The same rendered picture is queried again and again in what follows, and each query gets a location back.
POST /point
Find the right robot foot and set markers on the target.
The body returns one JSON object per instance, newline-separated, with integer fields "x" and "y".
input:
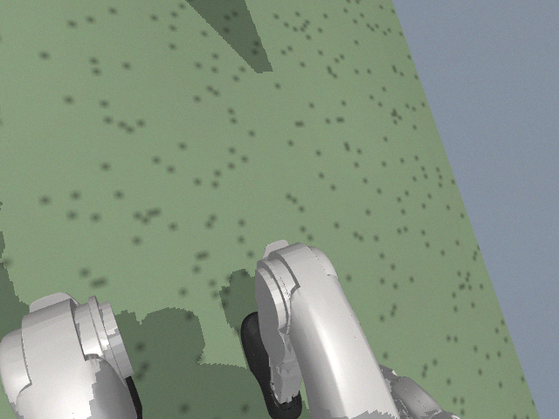
{"x": 258, "y": 361}

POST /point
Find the right robot hand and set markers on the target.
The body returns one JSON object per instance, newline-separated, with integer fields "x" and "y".
{"x": 412, "y": 401}

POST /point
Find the left robot foot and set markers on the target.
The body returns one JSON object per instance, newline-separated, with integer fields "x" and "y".
{"x": 135, "y": 397}

